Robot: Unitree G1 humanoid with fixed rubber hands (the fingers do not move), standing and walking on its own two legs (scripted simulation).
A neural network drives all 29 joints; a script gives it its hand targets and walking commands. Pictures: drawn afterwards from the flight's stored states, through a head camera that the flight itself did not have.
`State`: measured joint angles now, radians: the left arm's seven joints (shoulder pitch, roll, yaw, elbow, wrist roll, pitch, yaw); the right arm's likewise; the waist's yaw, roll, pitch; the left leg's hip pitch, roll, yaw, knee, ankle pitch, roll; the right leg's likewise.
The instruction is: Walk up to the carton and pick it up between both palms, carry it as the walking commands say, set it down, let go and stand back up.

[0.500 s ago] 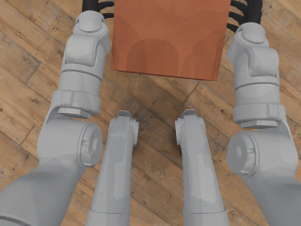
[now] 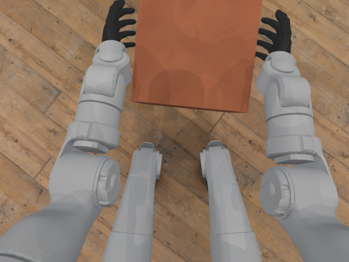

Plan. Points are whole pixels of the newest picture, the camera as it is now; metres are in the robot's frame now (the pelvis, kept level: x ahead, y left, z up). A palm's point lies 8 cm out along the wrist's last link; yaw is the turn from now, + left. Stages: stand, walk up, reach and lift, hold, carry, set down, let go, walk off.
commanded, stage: reach and lift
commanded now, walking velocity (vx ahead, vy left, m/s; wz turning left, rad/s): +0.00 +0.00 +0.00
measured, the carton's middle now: (194, 45) +0.55 -0.03 -0.14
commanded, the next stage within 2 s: none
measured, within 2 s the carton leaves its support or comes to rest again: neither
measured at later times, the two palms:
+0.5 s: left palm (76, 10) +0.49 +0.13 +0.08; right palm (326, 30) +0.47 -0.18 +0.08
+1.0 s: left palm (53, 3) +0.47 +0.13 +0.12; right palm out of the picture +0.45 -0.17 +0.12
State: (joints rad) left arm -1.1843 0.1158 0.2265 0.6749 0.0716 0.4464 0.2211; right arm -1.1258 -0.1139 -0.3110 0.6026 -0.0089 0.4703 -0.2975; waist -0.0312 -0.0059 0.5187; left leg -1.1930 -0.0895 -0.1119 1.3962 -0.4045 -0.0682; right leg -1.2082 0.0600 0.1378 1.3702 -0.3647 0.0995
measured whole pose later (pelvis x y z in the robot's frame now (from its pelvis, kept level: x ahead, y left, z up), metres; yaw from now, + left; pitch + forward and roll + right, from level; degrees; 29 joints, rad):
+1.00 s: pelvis +0.15 +0.00 +0.15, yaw +0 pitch +17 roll +0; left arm -0.35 -0.13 0.23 0.57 0.24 0.43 0.12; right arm -0.31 0.15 -0.31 0.50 -0.21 0.43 -0.18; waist -0.01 0.01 -0.22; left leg -0.62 -0.04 -0.14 0.60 -0.29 -0.03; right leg -0.63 0.02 0.13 0.59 -0.25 0.04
